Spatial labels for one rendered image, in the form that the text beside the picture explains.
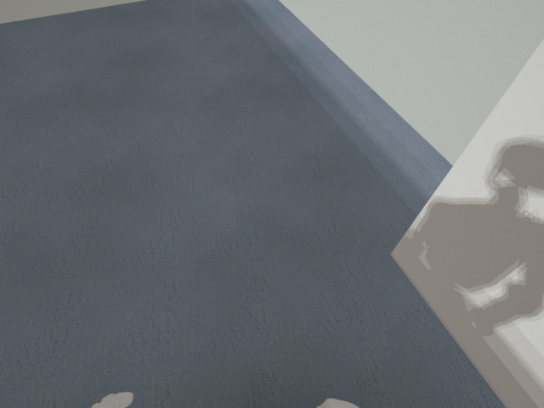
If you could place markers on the fridge door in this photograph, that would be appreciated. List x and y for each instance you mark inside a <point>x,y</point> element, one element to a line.
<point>476,250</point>

